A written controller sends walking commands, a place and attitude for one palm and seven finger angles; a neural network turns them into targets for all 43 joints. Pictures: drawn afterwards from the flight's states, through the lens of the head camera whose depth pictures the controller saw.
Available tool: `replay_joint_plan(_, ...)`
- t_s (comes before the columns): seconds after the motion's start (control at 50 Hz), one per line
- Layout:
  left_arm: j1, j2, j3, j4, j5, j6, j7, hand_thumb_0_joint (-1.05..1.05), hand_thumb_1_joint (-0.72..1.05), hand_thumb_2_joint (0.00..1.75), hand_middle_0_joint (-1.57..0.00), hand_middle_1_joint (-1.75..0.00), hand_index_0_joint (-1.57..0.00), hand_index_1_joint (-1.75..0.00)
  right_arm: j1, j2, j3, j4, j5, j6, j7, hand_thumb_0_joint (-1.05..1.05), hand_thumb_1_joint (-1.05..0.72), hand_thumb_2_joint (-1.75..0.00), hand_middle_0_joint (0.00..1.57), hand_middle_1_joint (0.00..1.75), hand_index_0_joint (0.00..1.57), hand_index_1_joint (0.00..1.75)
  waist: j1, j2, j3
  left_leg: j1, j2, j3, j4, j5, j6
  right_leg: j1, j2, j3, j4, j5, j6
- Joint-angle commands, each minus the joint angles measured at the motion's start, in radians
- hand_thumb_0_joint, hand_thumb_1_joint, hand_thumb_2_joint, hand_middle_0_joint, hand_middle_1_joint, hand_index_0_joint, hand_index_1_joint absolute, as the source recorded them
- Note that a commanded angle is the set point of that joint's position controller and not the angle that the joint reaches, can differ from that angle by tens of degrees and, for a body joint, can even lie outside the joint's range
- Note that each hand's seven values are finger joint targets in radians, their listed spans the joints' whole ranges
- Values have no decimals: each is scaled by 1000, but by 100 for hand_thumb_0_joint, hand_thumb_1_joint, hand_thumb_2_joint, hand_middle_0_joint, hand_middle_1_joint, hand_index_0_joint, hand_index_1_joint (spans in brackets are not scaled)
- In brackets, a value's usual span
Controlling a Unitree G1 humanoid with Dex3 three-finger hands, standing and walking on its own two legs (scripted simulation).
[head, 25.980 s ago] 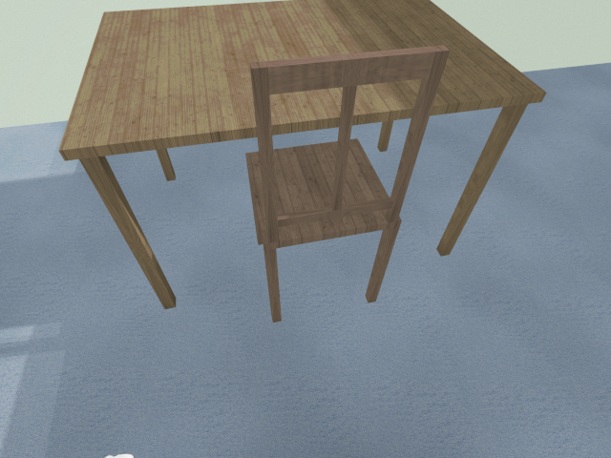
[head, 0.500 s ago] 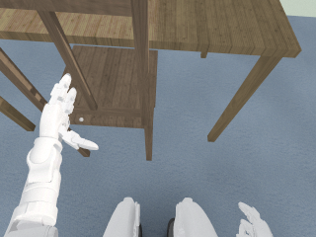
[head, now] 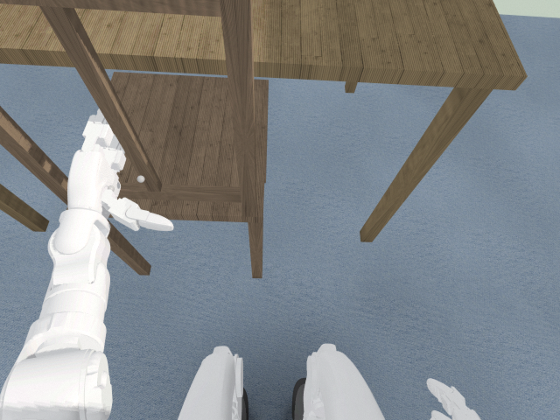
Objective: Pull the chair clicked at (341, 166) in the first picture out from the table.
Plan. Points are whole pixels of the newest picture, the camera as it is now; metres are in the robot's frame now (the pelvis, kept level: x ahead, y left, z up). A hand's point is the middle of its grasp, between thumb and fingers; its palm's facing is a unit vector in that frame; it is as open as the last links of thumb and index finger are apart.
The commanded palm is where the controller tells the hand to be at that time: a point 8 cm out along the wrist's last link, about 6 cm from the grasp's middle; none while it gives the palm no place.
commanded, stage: push the fingers through the gap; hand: left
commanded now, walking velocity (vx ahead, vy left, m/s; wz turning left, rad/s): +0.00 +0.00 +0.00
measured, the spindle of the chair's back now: (120, 124) +0.50 +0.23 +0.07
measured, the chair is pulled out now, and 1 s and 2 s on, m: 0.00 0.00 0.02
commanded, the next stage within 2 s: hook a spindle and tug to test in 0.62 s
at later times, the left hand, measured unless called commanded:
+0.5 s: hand (145, 162) +0.46 +0.20 +0.04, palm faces -0.01 -1.00 -0.06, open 17.0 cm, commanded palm +0.44 +0.24 +0.03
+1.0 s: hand (145, 161) +0.47 +0.20 +0.04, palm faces +0.00 -1.00 -0.05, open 16.2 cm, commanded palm +0.44 +0.24 +0.03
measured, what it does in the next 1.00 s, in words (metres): stands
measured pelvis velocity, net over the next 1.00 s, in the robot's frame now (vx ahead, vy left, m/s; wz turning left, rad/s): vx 0.01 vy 0.00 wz -0.01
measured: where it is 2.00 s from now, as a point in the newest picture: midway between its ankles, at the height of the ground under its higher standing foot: outside the picture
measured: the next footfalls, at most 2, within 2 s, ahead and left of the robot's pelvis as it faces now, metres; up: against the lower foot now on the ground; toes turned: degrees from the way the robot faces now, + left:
none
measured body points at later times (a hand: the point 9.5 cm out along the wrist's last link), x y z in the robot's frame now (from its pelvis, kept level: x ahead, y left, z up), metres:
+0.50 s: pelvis +0.00 +0.00 +0.00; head +0.14 +0.01 +0.42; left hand +0.46 +0.25 +0.04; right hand +0.07 -0.27 -0.12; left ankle +0.04 +0.10 -0.61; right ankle +0.05 -0.09 -0.61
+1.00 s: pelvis +0.01 +0.00 +0.00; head +0.15 +0.02 +0.43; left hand +0.46 +0.25 +0.04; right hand +0.08 -0.26 -0.11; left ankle +0.04 +0.10 -0.61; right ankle +0.05 -0.09 -0.61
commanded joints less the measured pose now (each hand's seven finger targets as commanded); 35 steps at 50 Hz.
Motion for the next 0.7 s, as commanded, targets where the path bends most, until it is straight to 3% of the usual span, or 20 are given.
replay_joint_plan(0.0,-404,215,21,-182,10,-61,3,0,-50,30,-6,-8,-6,-8,106,-175,-62,-77,1,-26,-12,0,-90,-90,20,30,20,30,-34,63,-468,334,-23,-106,-169,268,-28,203,33,103,-152,199,27)
replay_joint_plan(0.06,-454,200,8,-170,12,-79,5,0,-50,30,-6,-8,-6,-8,107,-170,-61,-68,0,-25,-8,0,-90,-90,20,30,20,30,-38,88,-467,346,-26,-107,-168,265,-31,193,34,104,-154,195,26)
replay_joint_plan(0.18,-530,221,16,-73,27,-91,5,0,-50,30,-6,-8,-6,-8,125,-175,-59,-51,-4,-17,-5,0,-90,-90,20,30,20,30,-56,64,-455,309,-27,-107,-157,234,-24,182,36,108,-155,172,27)
replay_joint_plan(0.2,-562,233,20,-82,27,-98,4,0,-50,30,-6,-8,-6,-8,128,-177,-59,-52,-5,-19,-5,0,-90,-90,20,30,20,30,-58,86,-471,314,-27,-106,-154,239,-23,178,35,110,-152,174,25)
replay_joint_plan(0.24,-514,247,38,-68,30,-99,0,0,-50,30,-6,-8,-6,-8,134,-180,-61,-55,-6,-14,-1,0,-90,-90,20,30,20,30,-38,102,-501,342,-27,-108,-159,283,-30,194,35,104,-146,207,22)
replay_joint_plan(0.26,-506,215,14,-82,25,-98,-6,0,-50,30,-6,-8,-6,-8,133,-176,-61,-62,-5,-11,3,0,-90,-90,20,30,20,30,-41,97,-521,353,-28,-106,-156,294,-28,201,36,105,-149,218,24)
replay_joint_plan(0.28,-492,232,30,-66,23,-94,-7,0,-50,30,-6,-8,-6,-8,133,-177,-62,-60,-5,-8,5,0,-90,-90,20,30,20,30,-36,85,-519,333,-29,-100,-152,285,-26,219,35,111,-153,221,24)
replay_joint_plan(0.34,-506,232,30,-23,23,-81,-12,0,-50,30,-6,-8,-6,-8,135,-177,-58,-57,-1,2,5,0,-90,-90,20,30,20,30,-51,61,-460,288,-27,-97,-153,251,-21,205,35,111,-158,200,28)
replay_joint_plan(0.42,-501,285,73,-30,22,-83,-16,0,-50,30,-6,-8,-6,-8,140,-177,-57,-61,0,6,2,0,-90,-90,20,30,20,30,-40,45,-488,250,-31,-83,-142,248,-14,262,33,133,-164,216,28)
replay_joint_plan(0.48,-509,281,70,-5,17,-80,-23,0,-50,30,-6,-8,-6,-8,135,-175,-53,-60,2,9,0,0,-90,-90,20,30,20,30,-49,38,-433,213,-30,-80,-142,212,-12,248,33,136,-170,182,30)
replay_joint_plan(0.58,-514,301,84,-88,15,-98,-18,0,-50,30,-6,-8,-6,-8,143,-177,-56,-71,-5,4,4,0,-90,-90,20,30,20,30,-29,120,-551,315,-30,-88,-141,304,-20,255,36,126,-149,251,26)
replay_joint_plan(0.6,-488,311,94,-94,16,-98,-15,0,-50,30,-6,-8,-6,-8,149,-182,-60,-74,-5,4,6,0,-90,-90,20,30,20,30,-27,105,-571,340,-26,-94,-140,334,-21,249,39,117,-141,271,25)
replay_joint_plan(0.62,-466,274,67,-83,16,-91,-17,0,-50,30,-6,-8,-6,-8,145,-178,-59,-74,-3,7,7,0,-90,-90,20,30,20,30,-31,105,-549,342,-25,-95,-145,337,-24,236,38,111,-144,270,27)
replay_joint_plan(0.68,-453,271,69,-80,17,-75,-12,0,-50,30,-6,-8,-6,-8,142,-179,-61,-71,-1,14,10,0,-90,-90,20,30,20,30,-36,89,-500,327,-22,-95,-156,303,-25,225,39,107,-156,240,29)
